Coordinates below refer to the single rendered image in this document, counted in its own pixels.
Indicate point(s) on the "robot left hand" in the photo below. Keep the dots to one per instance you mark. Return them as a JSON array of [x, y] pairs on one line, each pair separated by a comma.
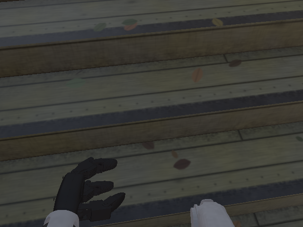
[[74, 191]]

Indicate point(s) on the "left robot forearm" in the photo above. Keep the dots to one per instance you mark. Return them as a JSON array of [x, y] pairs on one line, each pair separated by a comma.
[[62, 218]]

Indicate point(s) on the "right robot shin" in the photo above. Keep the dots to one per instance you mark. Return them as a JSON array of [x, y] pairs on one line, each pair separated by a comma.
[[207, 200]]

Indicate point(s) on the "right robot thigh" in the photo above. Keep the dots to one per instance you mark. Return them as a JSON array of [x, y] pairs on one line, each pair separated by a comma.
[[209, 214]]

